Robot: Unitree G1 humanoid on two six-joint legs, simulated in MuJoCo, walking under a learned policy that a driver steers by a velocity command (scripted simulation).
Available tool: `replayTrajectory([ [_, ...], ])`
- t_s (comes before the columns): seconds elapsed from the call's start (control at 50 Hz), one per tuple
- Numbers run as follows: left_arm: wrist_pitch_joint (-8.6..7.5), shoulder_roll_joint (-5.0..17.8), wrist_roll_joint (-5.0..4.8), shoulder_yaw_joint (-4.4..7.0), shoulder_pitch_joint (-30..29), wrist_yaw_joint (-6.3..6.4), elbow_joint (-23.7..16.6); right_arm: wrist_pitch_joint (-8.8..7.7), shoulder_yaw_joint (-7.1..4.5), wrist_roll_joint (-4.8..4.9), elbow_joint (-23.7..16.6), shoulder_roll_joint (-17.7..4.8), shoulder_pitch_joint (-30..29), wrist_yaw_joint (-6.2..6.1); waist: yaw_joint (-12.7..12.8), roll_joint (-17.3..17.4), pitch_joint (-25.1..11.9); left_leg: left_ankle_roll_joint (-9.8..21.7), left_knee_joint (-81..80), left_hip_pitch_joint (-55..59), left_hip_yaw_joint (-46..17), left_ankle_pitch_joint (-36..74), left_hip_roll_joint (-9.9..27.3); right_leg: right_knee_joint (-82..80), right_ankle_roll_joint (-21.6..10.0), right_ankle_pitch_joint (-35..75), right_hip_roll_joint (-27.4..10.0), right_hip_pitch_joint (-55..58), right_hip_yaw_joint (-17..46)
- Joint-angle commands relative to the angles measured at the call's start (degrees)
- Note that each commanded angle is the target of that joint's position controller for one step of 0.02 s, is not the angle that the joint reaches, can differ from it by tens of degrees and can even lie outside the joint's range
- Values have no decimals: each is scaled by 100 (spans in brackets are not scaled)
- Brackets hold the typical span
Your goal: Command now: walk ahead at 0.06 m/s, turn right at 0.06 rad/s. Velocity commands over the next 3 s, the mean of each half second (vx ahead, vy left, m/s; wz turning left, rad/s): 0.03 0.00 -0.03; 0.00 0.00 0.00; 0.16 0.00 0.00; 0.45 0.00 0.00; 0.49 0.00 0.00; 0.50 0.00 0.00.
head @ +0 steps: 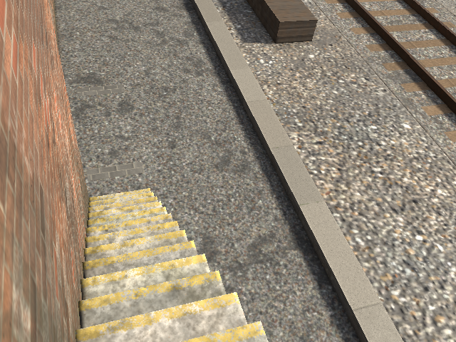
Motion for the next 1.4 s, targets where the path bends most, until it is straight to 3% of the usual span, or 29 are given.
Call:
replayTrajectory([
  [0.02, 23, 107, 25, 78, 132, -15, -529, 35, -234, -35, -220, -1295, 543, -89, 194, 897, 57, 1510, -422, 551, -1888, 3435, 1784, 121, 52, 761, -150, -1077, 849],
  [0.04, 30, 73, 30, 80, 143, -36, -572, 37, -245, -18, -281, -1381, 496, -59, 218, 915, 22, 1434, -345, 544, -1807, 3482, 1710, 136, 78, 854, -122, -1071, 810],
  [0.06, -4, -13, 102, 43, 157, -5, -621, 60, -110, 77, -271, -889, 364, -121, 254, 1424, -36, 1384, -421, 379, -1432, 3204, 1258, -319, 124, 1056, -149, -775, 504],
  [0.18, -190, 73, 46, -45, -487, -98, -988, 45, -272, 101, -358, -1286, 583, -271, -69, 1620, 108, 1673, -296, 491, -1620, 3778, 1590, -1013, 318, 299, -600, -869, 219],
  [0.2, -185, -12, 160, -149, -500, -62, -1014, 36, -208, 140, -512, -1016, 342, -334, -60, 1919, 27, 1693, -318, 506, -1470, 3474, 1419, -1106, 374, 345, -779, -819, -141],
  [0.24, -263, 2, 220, -261, -744, -91, -1161, 101, -273, 227, -490, -1025, 300, -395, -143, 2167, 69, 1656, -382, 469, -1509, 2779, 1339, -1574, 293, -236, -1050, -679, -358],
  [0.28, -488, 7, 219, -328, -543, -228, -1181, 141, -409, 349, -418, -1099, 203, -325, 65, 1704, -120, 1439, -298, -72, -1255, 2098, 1099, -2636, -66, -425, -1156, 285, -440],
  [0.32, -463, 170, 190, -310, -170, -277, -809, 182, -432, 466, -597, -1061, -214, -288, 461, 626, 196, 652, -163, -1022, -204, 438, 511, -4741, -419, 211, -1010, 1332, -396],
  [0.36, -424, 1298, 414, -66, 35, -171, -391, 212, -659, 358, -1054, -1331, -713, -164, 491, -1858, 1732, 194, 1276, -1516, 614, -1320, -423, -8452, -1033, -354, -913, -3, 1385],
  [0.4, -520, 1061, 373, -105, -123, -174, -359, 109, -629, 405, -1101, -916, -799, -111, 517, -1923, 1919, 308, 1878, -2283, -150, -1274, -414, -8192, -1378, -411, -993, 23, 2092],
  [0.44, -315, 706, 152, -65, -391, -27, -288, 84, -496, 366, -729, -417, -130, -131, 337, -1596, 1342, 379, 1334, -2106, -478, -96, -321, -6638, -1367, -300, -894, 307, 1570],
  [0.48, -28, 260, 225, -142, -810, 112, -271, 38, -527, 225, -40, -316, 1153, 16, -319, -784, 254, 411, -262, 475, 292, 1983, -256, -5297, -1005, 769, -642, 36, 415],
  [0.52, -4, -109, 203, -257, -1712, 16, -360, 16, -316, -14, 434, 77, 2415, 142, -1210, -382, -596, 682, -145, 2983, 729, 2542, 50, -3565, -511, 1521, 104, -586, -1],
  [0.54, 37, -637, 27, -366, -1388, -83, -400, -25, -95, 8, 277, 391, 1807, 131, -767, 523, -765, 912, -236, 2925, -311, 2283, 729, -2341, -336, -143, 184, -636, 24],
  [0.6, -380, -230, 83, -328, -84, 31, -532, -103, -286, 3, -205, -686, 596, 73, 362, 1686, -503, 1706, 364, 1744, -729, 5623, 1284, -1941, -257, -942, -347, -521, 132],
  [0.62, -296, -198, 152, -310, 201, 41, -463, -32, -278, 22, -418, -739, 30, 2, 627, 956, -359, 1743, 99, 1032, -863, 5075, 1283, -3433, -139, 946, -268, -117, 389],
  [0.66, -101, -116, 157, -273, 229, -35, -399, 38, -122, 225, -508, -436, -540, -86, 794, 765, -4, 1243, -570, -54, -659, 3565, 1134, -4800, -10, 2578, -521, 767, 46],
  [0.7, 15, -192, 186, -288, 46, -102, -253, 13, 52, 248, -499, 4, -721, -132, 788, 852, 383, 485, -980, -253, -440, 2908, 764, -6258, 38, 2843, -706, 1654, -10],
  [0.76, -241, -147, 124, -179, -220, -102, -63, -18, -27, 287, 436, -9, 1035, -147, 254, 1510, 792, -204, -836, 1435, 98, 6739, 873, -5329, -80, 1623, -373, 514, 25],
  [0.78, -172, -139, 202, -137, 230, -94, 137, -79, -67, 266, 329, -59, 820, -193, 523, 1004, 792, -198, -793, 1128, 305, 6471, 745, -6290, -39, 2279, -442, 1144, 149],
  [0.8, -141, -399, 213, -250, 93, -138, 167, -73, -110, 205, 377, -199, 420, -208, 575, 1077, 595, -231, -791, 815, 320, 6324, 803, -7055, -10, 2544, -683, 1854, -159],
  [0.84, -15, -479, 301, -287, -174, -172, 76, 72, -261, 340, 499, -485, 176, -230, 473, 909, 319, -259, -1165, 492, 67, 5806, 963, -7970, 37, 3121, -665, 2717, -508],
  [0.86, -17, -520, 317, -262, 312, -143, 383, 51, -248, 248, 463, -514, -96, -238, 646, 905, 46, -112, -1058, 103, 168, 5580, 964, -7384, -25, 3856, -716, 3353, -408],
  [0.94, -47, -135, 331, -274, 658, -122, 537, 57, -365, 240, 749, -329, 129, -183, 535, 746, 13, -123, -1423, 1153, 268, 5017, 802, -8855, -482, 4226, -894, 2776, 252],
  [0.98, -105, -306, 260, -353, 55, -106, 441, 65, -353, 211, 859, -127, 395, -175, 282, 625, -162, -101, -1438, 1313, 2, 4828, 766, -9091, -440, 4288, -1072, 2994, 317],
  [1.1, -157, 94, 250, -303, 369, -17, 711, 48, -367, 238, 794, -351, 107, -197, 393, 514, -470, -50, -1596, 1755, 176, 4521, 607, -9457, -387, 4613, -1002, 3339, 321],
  [1.12, -226, 134, 260, -333, 472, 29, 693, -22, -455, 214, 789, -608, 140, -139, 422, 394, -516, -13, -1646, 1761, 181, 4286, 594, -9565, -431, 4711, -1000, 3495, 351],
  [1.28, -164, 177, 311, -465, 560, 145, 734, -157, -443, 135, 1027, -447, 207, 62, 460, 806, -144, 282, -1931, 1059, 251, 2188, 417, -9788, -548, 3572, -930, 3852, 293],
  [1.4, -262, 365, 113, -425, 140, 143, 663, -157, -566, 233, 1071, -703, 548, 107, 285, 529, 334, 484, -1853, 857, 342, -140, 358, -9425, -785, 2344, -538, 3185, 35],
])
